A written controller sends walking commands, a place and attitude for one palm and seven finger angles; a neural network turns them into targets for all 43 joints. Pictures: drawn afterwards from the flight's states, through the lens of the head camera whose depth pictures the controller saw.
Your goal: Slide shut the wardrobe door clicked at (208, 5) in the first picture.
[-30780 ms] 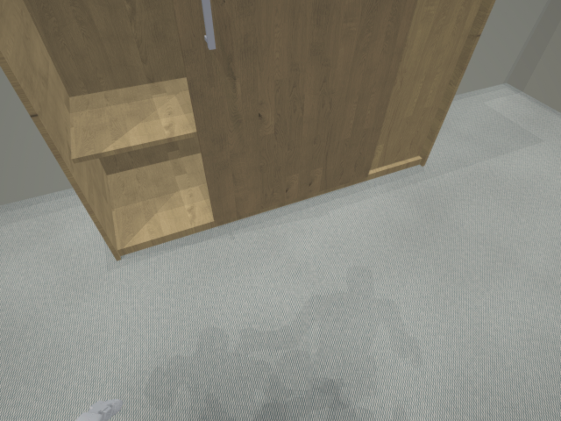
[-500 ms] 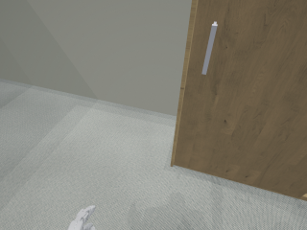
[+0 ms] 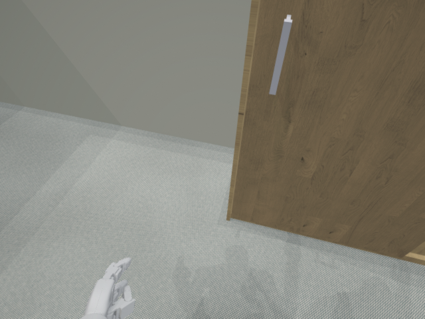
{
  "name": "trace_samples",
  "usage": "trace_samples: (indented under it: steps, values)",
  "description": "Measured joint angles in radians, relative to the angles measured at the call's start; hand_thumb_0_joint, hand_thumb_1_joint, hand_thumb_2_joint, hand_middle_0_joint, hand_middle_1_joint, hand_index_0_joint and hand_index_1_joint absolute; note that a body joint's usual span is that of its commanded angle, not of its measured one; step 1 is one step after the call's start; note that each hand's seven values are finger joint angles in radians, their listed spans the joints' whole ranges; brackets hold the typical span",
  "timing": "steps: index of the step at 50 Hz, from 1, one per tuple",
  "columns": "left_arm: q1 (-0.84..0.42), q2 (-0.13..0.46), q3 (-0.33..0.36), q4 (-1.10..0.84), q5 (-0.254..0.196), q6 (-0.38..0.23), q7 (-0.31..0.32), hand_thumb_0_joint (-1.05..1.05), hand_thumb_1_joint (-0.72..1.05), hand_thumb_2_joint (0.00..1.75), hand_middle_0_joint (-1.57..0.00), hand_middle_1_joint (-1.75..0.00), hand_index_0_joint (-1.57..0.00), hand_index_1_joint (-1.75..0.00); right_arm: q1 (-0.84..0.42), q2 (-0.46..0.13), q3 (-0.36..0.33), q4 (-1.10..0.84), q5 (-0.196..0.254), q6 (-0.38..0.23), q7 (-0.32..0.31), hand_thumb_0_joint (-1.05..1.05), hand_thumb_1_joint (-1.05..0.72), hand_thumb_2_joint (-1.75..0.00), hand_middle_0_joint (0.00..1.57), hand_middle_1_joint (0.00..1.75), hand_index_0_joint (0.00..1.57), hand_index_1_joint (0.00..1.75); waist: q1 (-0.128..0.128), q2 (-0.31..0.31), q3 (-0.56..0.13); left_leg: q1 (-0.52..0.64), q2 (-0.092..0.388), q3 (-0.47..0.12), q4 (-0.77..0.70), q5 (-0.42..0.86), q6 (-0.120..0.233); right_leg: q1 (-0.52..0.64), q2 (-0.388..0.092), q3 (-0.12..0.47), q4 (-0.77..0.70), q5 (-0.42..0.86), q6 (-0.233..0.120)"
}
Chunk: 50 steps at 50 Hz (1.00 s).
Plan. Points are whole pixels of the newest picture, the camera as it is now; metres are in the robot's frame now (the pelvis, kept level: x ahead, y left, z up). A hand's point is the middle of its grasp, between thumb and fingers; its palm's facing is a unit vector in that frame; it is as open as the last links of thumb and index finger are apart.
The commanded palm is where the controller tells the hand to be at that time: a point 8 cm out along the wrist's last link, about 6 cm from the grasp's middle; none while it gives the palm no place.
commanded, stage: stop stepping back and stand still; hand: right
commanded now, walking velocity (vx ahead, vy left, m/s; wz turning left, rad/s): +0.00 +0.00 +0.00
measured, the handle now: (280, 56) +0.71 -0.13 +0.18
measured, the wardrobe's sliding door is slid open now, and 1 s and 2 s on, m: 0.00 0.00 0.00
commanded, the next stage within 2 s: let the arm hang, fingers relaxed in 0.32 s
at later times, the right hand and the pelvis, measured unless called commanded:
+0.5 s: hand (408, 250) +0.23 -0.29 +0.09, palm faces +0.24 +0.82 -0.52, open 7.4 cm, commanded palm none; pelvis +0.01 -0.03 +0.00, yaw +1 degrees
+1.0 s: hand out of the picture -0.04 -0.23 -0.16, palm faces +0.01 +0.97 -0.24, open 7.3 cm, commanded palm none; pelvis -0.02 -0.03 +0.01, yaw +0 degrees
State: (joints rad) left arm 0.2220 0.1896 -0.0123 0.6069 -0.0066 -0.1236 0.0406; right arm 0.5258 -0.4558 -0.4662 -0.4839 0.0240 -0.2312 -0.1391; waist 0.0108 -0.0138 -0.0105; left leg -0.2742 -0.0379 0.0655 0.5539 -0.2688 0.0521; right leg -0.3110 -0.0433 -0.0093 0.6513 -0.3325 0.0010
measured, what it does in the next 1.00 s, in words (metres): stands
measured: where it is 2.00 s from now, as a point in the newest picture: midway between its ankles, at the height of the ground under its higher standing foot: outside the picture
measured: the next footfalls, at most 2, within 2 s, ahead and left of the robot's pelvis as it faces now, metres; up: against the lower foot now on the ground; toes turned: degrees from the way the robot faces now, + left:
none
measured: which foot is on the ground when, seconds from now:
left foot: down 0.00-1.00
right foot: down 0.00-1.00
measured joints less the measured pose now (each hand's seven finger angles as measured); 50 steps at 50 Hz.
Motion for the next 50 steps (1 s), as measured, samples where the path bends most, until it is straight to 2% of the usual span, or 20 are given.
trace_samples:
  steps: [2, 4, 7, 10, 15, 21, 22, 23, 25, 27, 29, 31, 34, 36, 39, 44, 50]
  values:
    - [0.009, 0.009, 0.000, 0.015, -0.002, 0.016, 0.001, 0.01, 0.91, 0.90, -0.20, -0.30, -0.20, -0.30, 0.015, 0.029, 0.019, 0.024, 0.004, 0.011, 0.002, 0.01, -0.89, -0.90, 0.21, 0.30, 0.22, 0.30, -0.012, -0.008, -0.007, 0.008, 0.001, -0.009, -0.018, -0.001, -0.005, 0.008, 0.014, -0.004, -0.009, -0.005, -0.010]
    - [0.016, 0.017, -0.002, 0.026, -0.001, 0.023, 0.006, 0.01, 0.91, 0.90, -0.20, -0.30, -0.20, -0.30, 0.026, 0.056, 0.037, 0.042, 0.007, 0.024, 0.001, 0.01, -0.89, -0.90, 0.21, 0.30, 0.22, 0.30, -0.017, -0.010, -0.004, 0.015, 0.004, -0.014, -0.019, -0.004, -0.015, 0.042, 0.021, -0.008, -0.079, 0.048, -0.015]
    - [0.022, 0.011, -0.007, 0.043, 0.003, 0.031, 0.021, 0.01, 0.91, 0.90, -0.20, -0.30, -0.20, -0.30, 0.018, 0.080, 0.063, 0.066, 0.005, 0.050, 0.000, 0.01, -0.89, -0.90, 0.21, 0.30, 0.22, 0.30, -0.033, 0.025, 0.006, 0.029, 0.025, -0.035, -0.020, -0.012, -0.030, 0.080, 0.043, -0.028, -0.124, 0.049, -0.016]
    - [0.020, 0.006, -0.013, 0.035, 0.006, 0.023, 0.032, 0.02, 0.91, 0.90, -0.20, -0.30, -0.20, -0.30, -0.006, 0.087, 0.079, 0.055, -0.003, 0.067, -0.003, 0.02, -0.89, -0.90, 0.21, 0.30, 0.22, 0.30, -0.038, 0.044, 0.016, 0.037, 0.033, -0.040, -0.030, -0.009, -0.037, 0.094, 0.051, -0.033, -0.146, 0.053, -0.021]
    - [-0.015, -0.002, -0.017, 0.008, 0.007, 0.008, 0.025, 0.02, 0.91, 0.90, -0.20, -0.30, -0.20, -0.30, -0.036, 0.060, 0.074, -0.004, -0.007, 0.047, -0.006, 0.02, -0.89, -0.90, 0.22, 0.30, 0.22, 0.30, -0.022, 0.044, 0.033, 0.045, 0.026, -0.038, -0.055, 0.007, -0.036, 0.089, 0.044, -0.031, -0.144, 0.054, -0.021]
    - [-0.042, -0.003, -0.011, -0.021, 0.002, 0.026, 0.016, 0.01, 0.91, 0.90, -0.20, -0.30, -0.20, -0.30, 0.018, 0.023, 0.040, -0.011, 0.008, 0.020, 0.002, 0.01, -0.89, -0.90, 0.22, 0.30, 0.22, 0.30, 0.003, 0.024, 0.009, 0.039, 0.016, -0.048, -0.082, 0.027, -0.038, 0.076, 0.035, -0.040, -0.144, 0.055, -0.023]
    - [-0.046, 0.005, -0.001, 0.000, -0.004, 0.006, -0.001, 0.01, 0.91, 0.90, -0.20, -0.30, -0.20, -0.30, -0.001, 0.014, 0.064, 0.044, -0.002, 0.006, 0.012, 0.01, -0.89, -0.90, 0.21, 0.30, 0.22, 0.30, 0.001, 0.016, 0.000, 0.027, 0.020, -0.044, -0.071, 0.027, -0.040, 0.062, 0.038, -0.038, -0.134, 0.056, -0.023]
    - [-0.053, 0.023, 0.009, 0.030, -0.004, -0.002, -0.020, 0.01, 0.91, 0.90, -0.20, -0.30, -0.20, -0.30, -0.047, 0.007, 0.110, 0.137, -0.018, 0.019, 0.036, 0.01, -0.89, -0.90, 0.21, 0.30, 0.21, 0.30, -0.006, 0.006, -0.012, 0.008, 0.028, -0.040, -0.047, 0.018, -0.042, 0.044, 0.045, -0.034, -0.117, 0.053, -0.026]
    - [-0.078, 0.066, 0.017, 0.090, 0.004, 0.026, -0.046, 0.01, 0.90, 0.90, -0.20, -0.30, -0.20, -0.30, -0.143, 0.026, 0.209, 0.368, -0.042, 0.101, 0.083, 0.00, -0.89, -0.90, 0.21, 0.30, 0.21, 0.30, -0.015, -0.018, -0.033, -0.034, 0.046, -0.038, 0.014, -0.009, -0.049, 0.011, 0.062, -0.034, -0.081, 0.042, -0.037]
    - [-0.100, 0.093, 0.021, 0.136, 0.015, 0.059, -0.052, 0.01, 0.90, 0.90, -0.20, -0.30, -0.20, -0.30, -0.213, 0.075, 0.285, 0.616, -0.054, 0.186, 0.110, 0.00, -0.90, -0.90, 0.20, 0.30, 0.21, 0.30, -0.012, -0.037, -0.040, -0.070, 0.062, -0.044, 0.070, -0.030, -0.055, -0.014, 0.077, -0.039, -0.050, 0.032, -0.047]
    - [-0.106, 0.103, 0.021, 0.172, 0.025, 0.079, -0.051, 0.01, 0.91, 0.90, -0.20, -0.30, -0.20, -0.30, -0.251, 0.129, 0.348, 0.836, -0.060, 0.247, 0.126, 0.00, -0.90, -0.90, 0.20, 0.30, 0.20, 0.30, -0.003, -0.044, -0.028, -0.080, 0.067, -0.048, 0.095, -0.038, -0.057, -0.019, 0.082, -0.043, -0.034, 0.028, -0.051]
    - [-0.094, 0.098, 0.018, 0.202, 0.030, 0.096, -0.050, 0.01, 0.91, 0.90, -0.20, -0.30, -0.20, -0.30, -0.259, 0.179, 0.404, 1.007, -0.065, 0.278, 0.139, 0.01, -0.90, -0.90, 0.20, 0.30, 0.20, 0.30, 0.003, -0.033, -0.009, -0.073, 0.065, -0.046, 0.093, -0.038, -0.052, -0.012, 0.080, -0.041, -0.038, 0.034, -0.044]
    - [-0.055, 0.073, 0.010, 0.244, 0.034, 0.122, -0.048, 0.01, 0.91, 0.90, -0.20, -0.30, -0.20, -0.30, -0.245, 0.237, 0.464, 1.190, -0.062, 0.292, 0.148, 0.01, -0.91, -0.90, 0.20, 0.30, 0.20, 0.30, 0.011, 0.017, 0.028, -0.053, 0.062, -0.038, 0.074, -0.025, -0.041, 0.006, 0.078, -0.033, -0.059, 0.052, -0.036]
    - [-0.026, 0.054, 0.005, 0.281, 0.036, 0.134, -0.044, 0.01, 0.91, 0.90, -0.20, -0.30, -0.20, -0.30, -0.234, 0.268, 0.477, 1.287, -0.054, 0.293, 0.140, 0.01, -0.92, -0.90, 0.20, 0.30, 0.20, 0.30, 0.010, 0.049, 0.050, -0.035, 0.056, -0.030, 0.047, -0.009, -0.037, 0.019, 0.072, -0.025, -0.079, 0.065, -0.032]
    - [0.020, 0.028, -0.001, 0.341, 0.035, 0.148, -0.038, 0.01, 0.91, 0.90, -0.20, -0.30, -0.20, -0.30, -0.230, 0.254, 0.461, 1.387, -0.048, 0.284, 0.126, 0.00, -0.98, -0.90, 0.21, 0.30, 0.21, 0.30, -0.001, 0.071, 0.071, -0.005, 0.040, -0.013, -0.017, 0.028, -0.032, 0.031, 0.057, -0.009, -0.109, 0.088, -0.025]
    - [0.073, 0.016, 0.006, 0.416, 0.034, 0.160, -0.027, 0.01, 0.91, 0.90, -0.20, -0.30, -0.20, -0.30, -0.212, 0.239, 0.460, 1.506, -0.044, 0.267, 0.133, 0.00, -0.97, -0.90, 0.21, 0.30, 0.21, 0.30, -0.010, 0.045, 0.074, 0.033, 0.027, -0.002, -0.102, 0.076, -0.029, 0.045, 0.046, 0.003, -0.148, 0.113, -0.024]
    - [0.096, 0.010, 0.014, 0.464, 0.032, 0.152, -0.021, 0.01, 0.91, 0.90, -0.20, -0.30, -0.20, -0.30, -0.213, 0.226, 0.449, 1.590, -0.042, 0.257, 0.129, 0.01, -0.93, -0.90, 0.21, 0.30, 0.21, 0.30, -0.009, 0.003, 0.056, 0.053, 0.034, -0.011, -0.134, 0.093, -0.037, 0.069, 0.054, -0.006, -0.184, 0.130, -0.033]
